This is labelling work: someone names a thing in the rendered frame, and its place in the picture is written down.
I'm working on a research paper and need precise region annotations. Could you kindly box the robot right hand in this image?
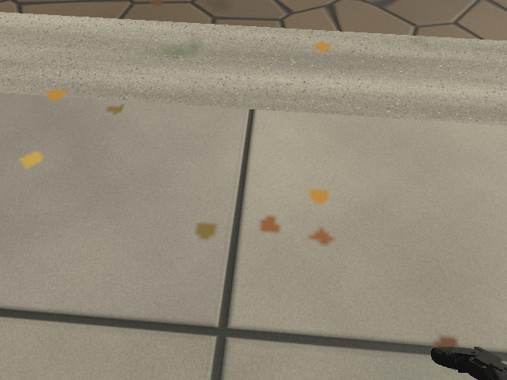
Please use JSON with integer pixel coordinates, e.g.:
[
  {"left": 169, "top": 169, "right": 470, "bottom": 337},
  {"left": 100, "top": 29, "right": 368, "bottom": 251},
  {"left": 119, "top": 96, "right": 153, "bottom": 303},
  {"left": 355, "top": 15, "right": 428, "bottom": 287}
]
[{"left": 431, "top": 347, "right": 507, "bottom": 380}]

